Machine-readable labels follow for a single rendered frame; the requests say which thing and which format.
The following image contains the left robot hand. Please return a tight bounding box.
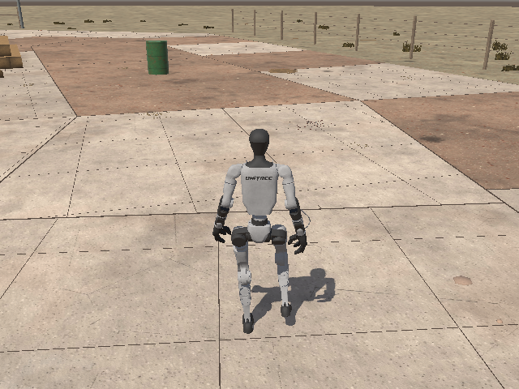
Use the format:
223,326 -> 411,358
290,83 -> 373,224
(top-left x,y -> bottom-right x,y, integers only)
212,225 -> 231,243

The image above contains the right robot shin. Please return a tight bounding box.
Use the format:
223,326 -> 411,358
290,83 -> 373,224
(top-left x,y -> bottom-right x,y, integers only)
277,252 -> 290,306

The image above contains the right robot forearm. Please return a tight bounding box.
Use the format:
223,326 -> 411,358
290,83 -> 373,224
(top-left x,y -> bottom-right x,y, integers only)
290,197 -> 306,236

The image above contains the right robot hand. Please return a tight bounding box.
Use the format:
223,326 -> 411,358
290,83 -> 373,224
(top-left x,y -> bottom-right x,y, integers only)
288,233 -> 307,254

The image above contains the left robot forearm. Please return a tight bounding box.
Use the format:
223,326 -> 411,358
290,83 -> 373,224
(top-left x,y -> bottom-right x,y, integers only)
214,195 -> 229,229

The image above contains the left robot upper arm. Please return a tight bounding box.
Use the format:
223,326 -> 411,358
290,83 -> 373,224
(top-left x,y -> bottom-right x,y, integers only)
221,164 -> 242,208

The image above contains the right robot upper arm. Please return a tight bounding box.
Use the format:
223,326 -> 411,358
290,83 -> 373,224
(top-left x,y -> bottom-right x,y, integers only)
277,164 -> 297,210

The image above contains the robot left foot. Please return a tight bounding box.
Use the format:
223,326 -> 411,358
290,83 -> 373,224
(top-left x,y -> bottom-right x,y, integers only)
242,313 -> 254,334

